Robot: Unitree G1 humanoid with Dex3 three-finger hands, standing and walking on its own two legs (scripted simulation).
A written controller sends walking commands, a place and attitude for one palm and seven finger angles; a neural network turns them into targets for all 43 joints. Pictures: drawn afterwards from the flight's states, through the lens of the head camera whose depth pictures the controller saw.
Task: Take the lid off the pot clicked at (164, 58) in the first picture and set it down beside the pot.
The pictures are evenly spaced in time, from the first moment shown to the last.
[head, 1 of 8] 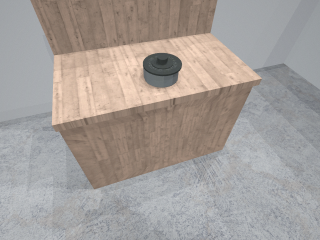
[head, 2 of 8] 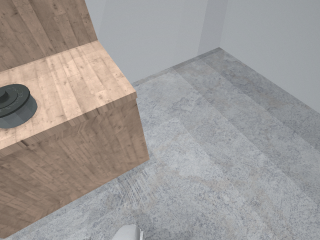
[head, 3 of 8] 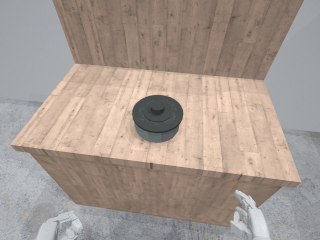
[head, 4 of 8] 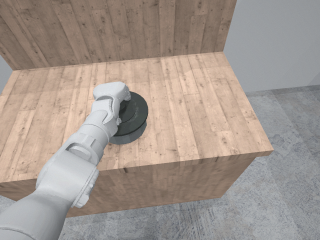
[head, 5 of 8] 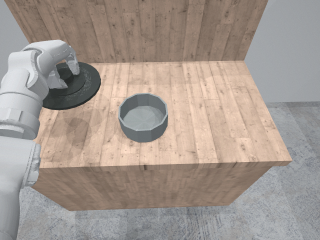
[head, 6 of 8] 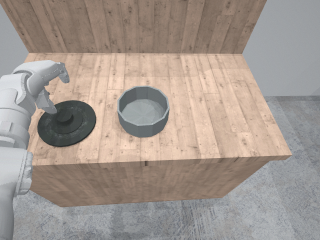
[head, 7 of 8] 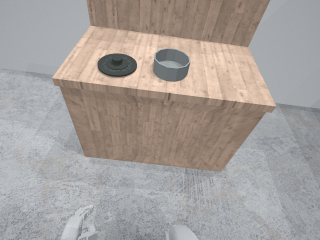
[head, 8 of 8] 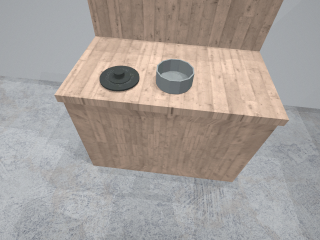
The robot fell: no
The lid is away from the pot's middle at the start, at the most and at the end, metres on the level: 0.01 0.25 0.25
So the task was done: yes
